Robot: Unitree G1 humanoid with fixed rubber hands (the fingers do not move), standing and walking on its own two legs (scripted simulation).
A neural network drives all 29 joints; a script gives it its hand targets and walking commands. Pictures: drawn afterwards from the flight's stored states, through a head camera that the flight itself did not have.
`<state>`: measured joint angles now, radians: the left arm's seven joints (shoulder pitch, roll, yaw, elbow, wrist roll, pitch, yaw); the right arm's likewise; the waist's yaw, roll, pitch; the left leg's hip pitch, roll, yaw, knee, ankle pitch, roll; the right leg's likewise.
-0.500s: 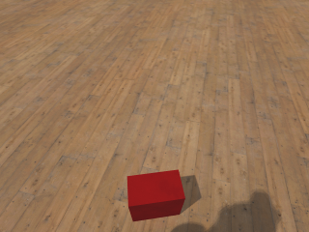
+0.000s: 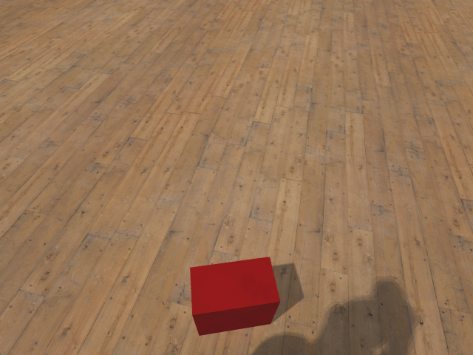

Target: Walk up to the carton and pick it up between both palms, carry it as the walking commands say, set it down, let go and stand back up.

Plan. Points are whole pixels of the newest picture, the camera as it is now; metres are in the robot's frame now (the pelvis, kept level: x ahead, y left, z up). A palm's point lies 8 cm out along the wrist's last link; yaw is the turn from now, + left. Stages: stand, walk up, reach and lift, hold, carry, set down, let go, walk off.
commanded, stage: walk up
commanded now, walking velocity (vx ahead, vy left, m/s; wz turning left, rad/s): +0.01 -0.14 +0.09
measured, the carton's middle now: (233, 297) +0.41 -0.01 -0.64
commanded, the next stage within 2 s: stand in 1.20 s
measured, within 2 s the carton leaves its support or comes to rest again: neither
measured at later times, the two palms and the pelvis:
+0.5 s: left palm out of the picture -0.03 +0.14 -0.15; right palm out of the picture +0.05 -0.27 -0.15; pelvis +0.03 -0.05 +0.00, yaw +1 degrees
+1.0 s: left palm out of the picture -0.03 +0.17 -0.16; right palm out of the picture +0.06 -0.26 -0.15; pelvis +0.03 -0.03 -0.01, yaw +2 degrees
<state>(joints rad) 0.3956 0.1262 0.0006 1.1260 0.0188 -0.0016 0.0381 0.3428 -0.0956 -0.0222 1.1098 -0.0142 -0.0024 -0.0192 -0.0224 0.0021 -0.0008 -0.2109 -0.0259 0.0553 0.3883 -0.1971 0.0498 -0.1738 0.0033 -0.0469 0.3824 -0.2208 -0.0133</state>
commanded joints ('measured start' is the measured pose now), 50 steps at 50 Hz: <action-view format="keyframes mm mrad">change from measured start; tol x32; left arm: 1 114 46 14 6 -4 -6 5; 50 68 105 53 -85 -7 29 -2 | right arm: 1 88 -159 -41 -13 -7 4 -15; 50 87 -227 -32 -45 -10 -15 -31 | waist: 1 -13 76 77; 33 48 239 81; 40 65 -191 168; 50 -3 272 25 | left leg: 1 37 295 -293 -103 -40 66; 20 -120 114 -21 158 -108 -76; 27 111 302 -143 75 375 25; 37 -334 118 14 250 -343 -43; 50 151 443 -420 -104 374 124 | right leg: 1 -89 -62 51 14 58 21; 17 198 -189 68 -65 920 -8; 31 -93 -38 69 285 -153 47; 35 79 -117 124 -13 113 -26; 37 135 -189 318 -172 -560 -108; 46 -61 -129 30 -14 388 -69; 50 -216 -22 47 401 -379 45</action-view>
